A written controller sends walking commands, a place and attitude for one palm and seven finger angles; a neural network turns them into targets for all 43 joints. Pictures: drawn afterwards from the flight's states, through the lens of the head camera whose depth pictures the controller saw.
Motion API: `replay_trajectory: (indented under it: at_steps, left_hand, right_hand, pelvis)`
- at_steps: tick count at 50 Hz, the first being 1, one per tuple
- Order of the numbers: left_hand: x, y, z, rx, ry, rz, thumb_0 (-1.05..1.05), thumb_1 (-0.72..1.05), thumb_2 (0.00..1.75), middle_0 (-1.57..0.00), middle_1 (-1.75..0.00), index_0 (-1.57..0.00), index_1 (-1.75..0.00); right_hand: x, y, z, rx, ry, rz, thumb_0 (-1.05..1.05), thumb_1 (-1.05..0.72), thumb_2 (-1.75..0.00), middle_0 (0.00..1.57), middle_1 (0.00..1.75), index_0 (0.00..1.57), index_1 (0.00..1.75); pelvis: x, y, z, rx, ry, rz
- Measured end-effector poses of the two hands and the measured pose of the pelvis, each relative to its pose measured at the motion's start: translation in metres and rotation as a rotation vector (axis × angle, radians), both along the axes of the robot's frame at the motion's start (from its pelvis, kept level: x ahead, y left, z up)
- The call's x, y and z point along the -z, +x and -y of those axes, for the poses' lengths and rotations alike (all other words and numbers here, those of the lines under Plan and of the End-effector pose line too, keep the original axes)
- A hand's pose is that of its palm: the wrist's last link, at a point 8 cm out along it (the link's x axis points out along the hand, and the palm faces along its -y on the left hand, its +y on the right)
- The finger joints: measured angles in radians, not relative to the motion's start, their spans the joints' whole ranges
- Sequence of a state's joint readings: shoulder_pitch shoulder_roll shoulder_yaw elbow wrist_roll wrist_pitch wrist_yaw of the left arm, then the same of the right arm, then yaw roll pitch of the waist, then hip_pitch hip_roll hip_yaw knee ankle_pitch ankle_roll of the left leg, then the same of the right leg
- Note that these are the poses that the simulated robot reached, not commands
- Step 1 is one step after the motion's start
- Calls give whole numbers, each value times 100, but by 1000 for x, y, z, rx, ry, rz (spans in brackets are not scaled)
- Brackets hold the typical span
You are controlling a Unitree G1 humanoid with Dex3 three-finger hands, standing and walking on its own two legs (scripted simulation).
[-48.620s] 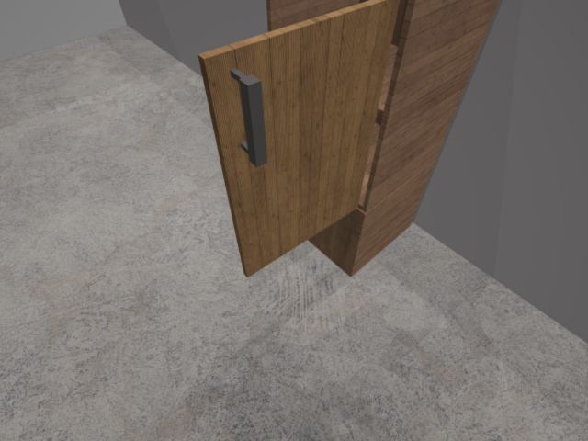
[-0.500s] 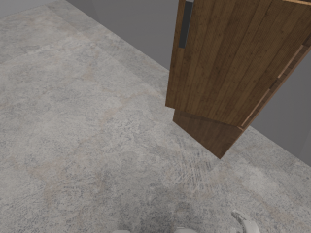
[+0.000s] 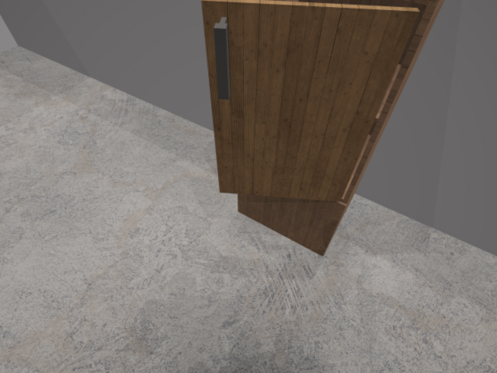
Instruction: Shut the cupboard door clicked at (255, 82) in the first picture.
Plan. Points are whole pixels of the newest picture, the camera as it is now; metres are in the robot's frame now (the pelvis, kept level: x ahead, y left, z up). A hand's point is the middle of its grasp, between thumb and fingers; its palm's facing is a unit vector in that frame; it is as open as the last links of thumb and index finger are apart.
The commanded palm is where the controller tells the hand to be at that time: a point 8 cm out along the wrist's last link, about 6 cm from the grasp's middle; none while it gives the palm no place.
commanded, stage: take the last steps up to it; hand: left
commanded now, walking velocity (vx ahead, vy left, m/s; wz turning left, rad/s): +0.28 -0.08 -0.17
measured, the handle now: (224, 59) +0.68 +0.07 +0.15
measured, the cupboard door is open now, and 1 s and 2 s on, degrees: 27 27 27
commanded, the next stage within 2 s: come to a stop and stand still in 0.50 s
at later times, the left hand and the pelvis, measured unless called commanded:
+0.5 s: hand (183, 355) +0.18 +0.13 -0.15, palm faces -0.02 -0.98 -0.22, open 7.2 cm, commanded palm none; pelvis +0.12 -0.05 +0.01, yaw -3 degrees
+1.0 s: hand (195, 321) +0.24 +0.11 -0.16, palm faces -0.01 -0.97 -0.24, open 7.4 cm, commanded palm none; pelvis +0.20 -0.07 +0.01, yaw -3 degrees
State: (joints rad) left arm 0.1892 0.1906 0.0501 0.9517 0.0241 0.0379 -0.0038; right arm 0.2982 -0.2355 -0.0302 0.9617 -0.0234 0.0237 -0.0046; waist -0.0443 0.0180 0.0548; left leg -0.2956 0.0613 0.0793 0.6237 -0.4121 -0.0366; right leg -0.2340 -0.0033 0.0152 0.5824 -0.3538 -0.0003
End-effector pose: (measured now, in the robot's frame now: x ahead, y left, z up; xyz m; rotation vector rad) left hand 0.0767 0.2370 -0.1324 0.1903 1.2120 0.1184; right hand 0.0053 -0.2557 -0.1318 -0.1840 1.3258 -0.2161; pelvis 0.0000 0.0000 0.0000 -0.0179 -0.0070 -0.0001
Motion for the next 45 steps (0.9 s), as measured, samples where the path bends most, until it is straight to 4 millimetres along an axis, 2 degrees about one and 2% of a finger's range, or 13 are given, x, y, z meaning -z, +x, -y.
replay_trajectory:
  at_steps: [2, 5, 11, 15, 18, 20, 22, 28, 31, 33, 35, 38, 45]
  left_hand:
    - [7, 4, -1, 11, -21, -22, 0, 91, 89, -20, -30, -20, -30]
    - [4, 16, 3, 44, -38, -47, 1, 91, 89, -20, -30, -20, -30]
    - [-12, 60, 20, 77, -50, -11, 1, 91, 89, -20, -30, -20, -30]
    - [-12, 93, 40, 106, -35, 5, 1, 91, 89, -20, -30, -20, -30]
    - [-5, 110, 53, 99, -15, 26, 0, 91, 89, -20, -30, -20, -30]
    - [-6, 112, 60, 75, -12, 21, 0, 91, 89, -20, -30, -20, -30]
    - [-8, 108, 64, 39, -7, -3, 0, 91, 89, -20, -30, -20, -30]
    - [-5, 92, 61, -16, 3, -116, -1, 94, 89, -20, -30, -20, -30]
    - [5, 87, 61, -37, -20, -178, 0, 93, 89, -20, -30, -20, -30]
    - [15, 87, 61, -49, -35, -214, 0, 92, 89, -20, -30, -20, -30]
    - [19, 92, 64, -55, -40, -239, 0, 92, 89, -20, -30, -20, -30]
    - [17, 104, 70, -61, -43, -248, 0, 92, 89, -20, -30, -20, -30]
    - [3, 142, 78, -48, 2, -170, 0, 91, 89, -20, -30, -20, -30]
  right_hand:
    - [1, -6, -7, 13, -8, 7, 1, -91, -90, 20, 30, 20, 30]
    - [-6, -21, -17, 52, 6, -24, 1, -91, -90, 20, 30, 20, 30]
    - [-17, -48, -27, 110, 52, -156, 1, -90, -90, 20, 30, 21, 30]
    - [-9, -51, -20, 163, 88, -224, 1, -90, -90, 20, 30, 21, 30]
    - [6, -41, -9, 179, 114, -258, 1, -90, -90, 20, 30, 21, 30]
    - [8, -22, 0, 167, 117, -264, 1, -90, -90, 20, 30, 21, 30]
    - [6, 8, 9, 145, 109, -233, 1, -91, -90, 20, 30, 20, 30]
    - [-2, 123, 26, 66, 73, -31, 1, -91, -90, 20, 30, 20, 30]
    - [-4, 176, 29, 29, 46, 61, 1, -92, -90, 20, 30, 20, 30]
    - [-2, 205, 29, 5, 27, 110, 1, -92, -90, 20, 30, 20, 30]
    - [-4, 225, 27, -15, 17, 125, 1, -92, -90, 20, 30, 20, 30]
    - [-4, 243, 23, -33, 21, 120, 0, -92, -90, 20, 30, 20, 30]
    - [6, 257, 31, 4, 75, 83, 0, -91, -90, 20, 30, 21, 30]
  pelvis:
    - [3, 5, -4, 17, -5, -1]
    - [-4, 15, -3, 41, 5, -5]
    - [-17, 41, 8, 59, -1, -18]
    - [-12, 63, 25, 74, 12, -17]
    - [-1, 81, 40, 75, 23, -10]
    - [-3, 91, 45, 63, 12, -5]
    - [-7, 102, 48, 56, 9, -6]
    - [-13, 136, 54, 52, 5, -13]
    - [-8, 156, 51, 55, -9, -2]
    - [-2, 170, 48, 59, -16, 3]
    - [0, 180, 48, 66, 4, 5]
    - [-3, 190, 50, 66, 23, 5]
    - [-6, 200, 65, 58, 29, -6]
